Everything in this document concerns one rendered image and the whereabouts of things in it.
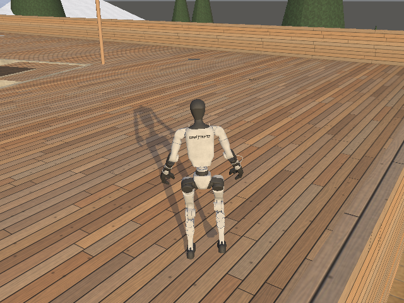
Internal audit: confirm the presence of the robot right upper arm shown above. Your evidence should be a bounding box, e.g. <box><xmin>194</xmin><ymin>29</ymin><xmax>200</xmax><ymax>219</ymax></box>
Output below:
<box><xmin>212</xmin><ymin>126</ymin><xmax>234</xmax><ymax>159</ymax></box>

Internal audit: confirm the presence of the robot left upper arm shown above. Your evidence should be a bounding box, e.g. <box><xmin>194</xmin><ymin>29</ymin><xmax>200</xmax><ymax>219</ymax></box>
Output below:
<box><xmin>169</xmin><ymin>128</ymin><xmax>186</xmax><ymax>162</ymax></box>

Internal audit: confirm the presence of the left robot forearm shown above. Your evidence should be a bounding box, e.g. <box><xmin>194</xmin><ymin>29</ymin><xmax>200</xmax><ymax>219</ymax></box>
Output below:
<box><xmin>162</xmin><ymin>153</ymin><xmax>175</xmax><ymax>175</ymax></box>

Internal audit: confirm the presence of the robot right foot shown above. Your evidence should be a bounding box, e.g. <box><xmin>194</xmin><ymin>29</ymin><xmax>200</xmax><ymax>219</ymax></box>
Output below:
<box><xmin>217</xmin><ymin>241</ymin><xmax>227</xmax><ymax>253</ymax></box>

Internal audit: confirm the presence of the robot torso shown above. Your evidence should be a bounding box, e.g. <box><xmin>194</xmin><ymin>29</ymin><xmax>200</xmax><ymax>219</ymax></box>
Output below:
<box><xmin>185</xmin><ymin>123</ymin><xmax>214</xmax><ymax>189</ymax></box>

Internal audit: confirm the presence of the robot right hand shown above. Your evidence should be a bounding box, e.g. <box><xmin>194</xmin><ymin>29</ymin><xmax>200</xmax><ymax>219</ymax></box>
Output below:
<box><xmin>229</xmin><ymin>166</ymin><xmax>244</xmax><ymax>180</ymax></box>

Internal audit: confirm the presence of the right robot forearm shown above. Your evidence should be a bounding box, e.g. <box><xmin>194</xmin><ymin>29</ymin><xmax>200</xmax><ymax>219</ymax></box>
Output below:
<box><xmin>228</xmin><ymin>149</ymin><xmax>241</xmax><ymax>170</ymax></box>

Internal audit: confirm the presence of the robot left hand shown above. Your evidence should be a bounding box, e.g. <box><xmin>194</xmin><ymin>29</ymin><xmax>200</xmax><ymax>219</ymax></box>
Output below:
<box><xmin>160</xmin><ymin>172</ymin><xmax>175</xmax><ymax>185</ymax></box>

